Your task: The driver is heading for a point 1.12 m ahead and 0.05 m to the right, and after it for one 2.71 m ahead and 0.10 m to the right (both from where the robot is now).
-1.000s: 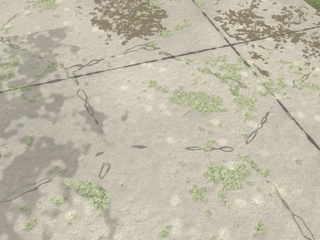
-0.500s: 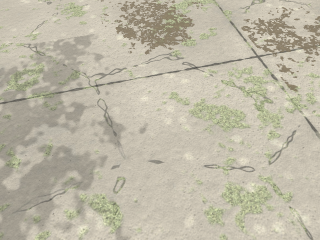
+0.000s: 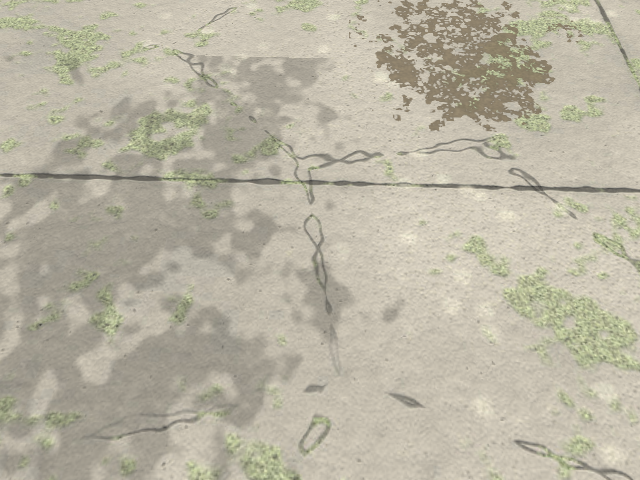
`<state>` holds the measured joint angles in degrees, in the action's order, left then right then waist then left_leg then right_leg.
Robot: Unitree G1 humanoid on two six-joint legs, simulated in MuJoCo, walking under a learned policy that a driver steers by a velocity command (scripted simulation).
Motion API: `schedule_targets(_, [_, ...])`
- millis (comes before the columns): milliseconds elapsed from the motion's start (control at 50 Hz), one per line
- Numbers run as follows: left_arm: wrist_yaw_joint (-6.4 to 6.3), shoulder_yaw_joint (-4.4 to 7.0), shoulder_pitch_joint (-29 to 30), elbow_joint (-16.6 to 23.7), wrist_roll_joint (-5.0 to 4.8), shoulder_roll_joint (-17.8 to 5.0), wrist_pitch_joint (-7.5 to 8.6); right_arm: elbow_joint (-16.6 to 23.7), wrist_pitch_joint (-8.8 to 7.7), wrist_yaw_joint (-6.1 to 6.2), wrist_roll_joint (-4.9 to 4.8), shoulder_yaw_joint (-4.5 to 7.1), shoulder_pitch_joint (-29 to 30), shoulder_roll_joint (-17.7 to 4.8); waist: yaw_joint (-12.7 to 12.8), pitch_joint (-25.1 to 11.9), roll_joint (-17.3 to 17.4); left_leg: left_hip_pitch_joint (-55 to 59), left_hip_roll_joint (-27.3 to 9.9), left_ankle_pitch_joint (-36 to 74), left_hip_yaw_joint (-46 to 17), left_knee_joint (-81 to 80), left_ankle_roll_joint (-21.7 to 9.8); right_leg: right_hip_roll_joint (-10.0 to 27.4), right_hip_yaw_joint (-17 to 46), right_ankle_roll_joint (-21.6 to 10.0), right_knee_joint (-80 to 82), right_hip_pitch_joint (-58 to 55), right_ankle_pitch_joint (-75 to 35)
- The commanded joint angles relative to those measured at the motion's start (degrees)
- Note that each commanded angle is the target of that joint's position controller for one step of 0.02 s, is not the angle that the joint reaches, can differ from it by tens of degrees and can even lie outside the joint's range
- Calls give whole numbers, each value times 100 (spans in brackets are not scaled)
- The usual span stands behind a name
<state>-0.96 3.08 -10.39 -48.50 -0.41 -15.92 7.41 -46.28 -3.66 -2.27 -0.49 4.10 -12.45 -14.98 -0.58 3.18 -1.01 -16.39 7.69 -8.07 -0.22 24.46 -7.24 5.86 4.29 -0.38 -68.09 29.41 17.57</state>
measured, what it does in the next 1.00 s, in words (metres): walks ahead: right foot, then left foot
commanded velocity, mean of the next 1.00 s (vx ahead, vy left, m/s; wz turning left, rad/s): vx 0.50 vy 0.00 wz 0.20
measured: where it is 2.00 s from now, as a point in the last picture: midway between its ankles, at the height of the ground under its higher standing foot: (282, 350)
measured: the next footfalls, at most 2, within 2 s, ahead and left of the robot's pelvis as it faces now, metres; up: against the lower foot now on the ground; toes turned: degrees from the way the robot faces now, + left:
right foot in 0.34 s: +0.39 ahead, -0.13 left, +0.00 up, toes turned +12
left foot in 0.84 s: +0.61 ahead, +0.17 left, +0.00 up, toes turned +13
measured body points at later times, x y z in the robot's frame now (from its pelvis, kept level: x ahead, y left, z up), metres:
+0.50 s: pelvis +0.30 -0.05 +0.00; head +0.32 -0.05 +0.45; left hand +0.35 +0.24 -0.11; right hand +0.44 -0.30 -0.12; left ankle +0.22 +0.07 -0.65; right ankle +0.35 -0.14 -0.74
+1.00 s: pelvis +0.55 +0.07 +0.00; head +0.57 +0.09 +0.45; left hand +0.57 +0.36 -0.13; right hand +0.73 -0.17 -0.09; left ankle +0.57 +0.16 -0.74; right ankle +0.53 -0.09 -0.65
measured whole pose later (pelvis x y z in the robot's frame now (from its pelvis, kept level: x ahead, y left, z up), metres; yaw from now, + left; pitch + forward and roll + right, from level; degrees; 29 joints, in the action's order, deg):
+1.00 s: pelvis +0.55 +0.07 +0.00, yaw +9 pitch +1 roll +0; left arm 0.0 2.9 -17.7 -48.5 -1.7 -17.4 3.6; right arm -43.0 -5.4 -1.3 0.5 2.7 -11.8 -14.5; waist 0.3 1.0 -2.6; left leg -15.9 1.3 -9.8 5.0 24.1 -3.1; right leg 3.6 2.9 -0.8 -65.4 28.0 18.8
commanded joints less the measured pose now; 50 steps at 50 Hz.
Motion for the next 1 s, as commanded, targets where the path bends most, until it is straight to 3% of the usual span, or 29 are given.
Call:
schedule_targets(20, [-59, 176, -379, 330, 153, -533, -119, 490, -165, 99, -16, 155, 236, -740, 272, -348, 203, 2, -1476, 677, -1739, -1406, -1001, 205, 7, 243, 619, 398, -538])
schedule_targets(60, [-94, 157, 217, 584, 181, -485, -141, 452, -146, 195, -13, 191, -52, -889, 82, -195, 276, -102, -1333, 680, -1606, -1412, -906, 88, -61, 378, 1479, 641, -1223])
schedule_targets(120, [-46, 89, 889, 817, 141, -337, -85, 396, -77, 270, -61, 199, -415, -924, -202, -194, 429, -37, -1120, 414, -1482, -1237, -623, -204, -70, 394, 2887, 433, -2232])
schedule_targets(220, [145, 53, 1489, 1095, 31, -446, 35, 247, 5, 322, -106, 174, -888, -857, -455, -263, 574, 709, -1385, 218, -1921, -717, -511, -428, -16, 276, 3888, 244, -2412])
schedule_targets(280, [238, 86, 1381, 1128, 34, -596, 125, 180, 64, 360, -44, 168, -1032, -858, -353, -305, 758, 1284, -1681, 828, -2246, -249, -458, -488, -80, 37, 4108, 2, -1691])
schedule_targets(300, [230, 120, 1070, 1063, 37, -664, 146, 188, 83, 355, -34, 167, -983, -866, -169, -394, 868, 1356, -1650, 1418, -2249, -20, -399, -570, -200, -113, 4269, -417, -1488])
schedule_targets(320, [197, 211, 438, 906, 74, -847, 173, 230, 81, 330, -18, 119, -901, -752, 153, -780, 824, 1292, -1362, 2150, -2054, 643, -257, -549, -226, -353, 4430, -1364, -1571])
schedule_targets(340, [153, 292, -535, 789, 155, -1144, 181, 355, 58, 302, 55, 19, -809, -561, 602, -1626, 466, 592, -1071, 1701, -1692, 2078, -55, 252, 533, -784, 4129, -2947, -1688])
schedule_targets(360, [162, 452, -1370, 509, 181, -1587, 94, 334, -19, 280, -97, -84, -1679, -225, 445, -2461, -1238, -1552, -166, -658, -972, 4118, 454, 1434, 2975, -1786, 4389, -5132, -598])
schedule_targets(380, [222, 343, -1426, 438, -4, -1102, 56, 283, -73, 286, -146, -71, -1691, -548, 502, -2228, -1390, -2483, -287, -2444, -1158, 4844, 485, 1721, 4083, -1808, 5003, -5186, 470])
schedule_targets(400, [204, 235, -1064, 513, -59, -719, 20, 369, -84, 274, -186, 26, -1032, -932, 583, -1291, -731, -2886, -571, -2019, -1184, 5153, 472, 1522, 3355, -1533, 5104, -4446, 820])
schedule_targets(420, [190, 180, -684, 602, -4, -623, -34, 485, -93, 277, -127, 13, -555, -905, 488, -782, -217, -2816, -822, -1567, -903, 5036, 475, 1277, 2622, -1363, 5233, -3650, 389])
schedule_targets(440, [196, 138, -449, 598, 33, -530, -65, 576, -115, 265, -29, 17, -273, -820, 354, -365, -59, -2747, -1018, -1247, -750, 4635, 491, 1042, 2144, -1327, 5420, -2988, -209])
schedule_targets(480, [215, 74, -323, 573, 97, -402, -54, 573, -91, 237, -5, 11, -366, -618, 104, -289, -303, -2256, -1276, -958, -598, 4119, 522, 708, 1529, -1235, 5689, -2371, -968])
schedule_targets(520, [221, 94, -416, 483, 33, -493, -28, 593, -60, 226, 6, -46, -374, -416, 54, -313, -395, -2188, -1358, -835, -423, 3686, 610, 626, 1113, -1320, 5862, -2184, -1568])
schedule_targets(560, [191, 148, -520, 405, 4, -700, -38, 745, -71, 232, 50, -100, -6, -335, 118, -256, -312, -2280, -1413, -394, -310, 2988, 708, 612, 799, -1361, 6000, -2136, -2007])
schedule_targets(620, [150, 169, -705, 302, -46, -814, -109, 891, -120, 187, 38, -165, 581, -227, 302, -202, -290, -1960, -1313, 628, -148, 1750, 738, 391, 284, -1175, 6047, -2073, -2178])
schedule_targets(680, [140, 172, -1094, 130, -95, -897, -167, 1040, -151, 123, -26, -172, 1115, -258, 508, -118, -305, -1655, -1134, 1169, -36, 1048, 737, 450, 177, -1094, 5981, -2218, -2044])
schedule_targets(740, [126, 177, -1286, -8, -116, -940, -256, 1218, -181, 44, -61, -141, 1453, -372, 503, -20, -351, -1729, -1072, 857, -92, 662, 565, 734, 297, -992, 5744, -2775, -2149])
schedule_targets(780, [98, 205, -1264, -46, -109, -1038, -327, 1230, -207, 7, -55, -90, 1337, -511, 331, -115, -409, -1397, -979, 469, -34, 458, 410, 843, 310, -878, 5416, -3064, -2690])
schedule_targets(800, [84, 212, -1167, -35, -109, -1091, -358, 1142, -216, 14, -35, -23, 968, -631, 71, -336, -421, -792, -837, 400, 104, 296, 297, 750, 173, -782, 4949, -3068, -3511])
schedule_targets(820, [79, 169, -1187, -26, -95, -999, -378, 920, -216, 55, -6, 109, 210, -870, -292, -812, -317, 408, -771, 462, 146, 197, 132, 480, 17, -647, 4026, -2754, -4039])
schedule_targets(840, [74, 51, -1109, 144, 19, -758, -356, 737, -207, 126, 77, 241, -873, -1282, -745, -1650, 125, 2167, -1685, 684, -775, 446, -230, 165, -184, -437, 2408, -1646, -2923])
schedule_targets(860, [101, -167, -1866, 220, 13, -31, -252, 631, -147, 130, 100, 336, -1244, -1720, -459, -2447, 1644, 4111, -3112, -234, -3264, 53, -1063, -777, -424, -68, 323, 647, 771])
schedule_targets(880, [113, -37, -1645, 116, -115, -569, -169, 625, -122, 132, 54, 207, -1369, -1177, -683, -2439, 1285, 3879, -3140, -974, -3921, -445, -1013, -653, 339, -96, -446, 1247, 1570])
schedule_targets(900, [122, 79, -1117, 297, -242, -898, -138, 619, -133, 146, 35, 125, -1016, -974, -634, -1521, 970, 3141, -2946, -879, -3035, -589, -750, -405, 332, -140, -597, 1581, 1111])
schedule_targets(940, [83, 100, -688, 385, -132, -787, -193, 643, -177, 120, 78, 28, -280, -653, -269, -704, 569, 1707, -2484, -149, -1850, -988, -519, 3, 148, -89, -85, 1236, 262])
schedule_targets(960, [77, 123, -823, 352, -116, -704, -280, 628, -230, 107, 117, 2, -88, -540, -63, -587, 726, 1265, -2335, 77, -1449, -1202, -448, 147, 194, -68, 76, 890, 1])
schedule_targets(1000, [81, 99, -995, 291, -139, -454, -433, 532, -322, 92, 122, 27, 53, -499, 108, -450, 689, 795, -2233, 452, -930, -1528, -468, 188, 178, -5, 189, 597, -251])
Velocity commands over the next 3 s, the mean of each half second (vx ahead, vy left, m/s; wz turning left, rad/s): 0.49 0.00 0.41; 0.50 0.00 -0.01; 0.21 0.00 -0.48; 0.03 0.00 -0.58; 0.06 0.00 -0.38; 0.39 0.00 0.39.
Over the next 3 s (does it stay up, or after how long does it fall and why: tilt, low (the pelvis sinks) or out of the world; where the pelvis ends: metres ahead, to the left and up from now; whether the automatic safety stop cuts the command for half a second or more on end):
stays up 0.94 0.07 0.01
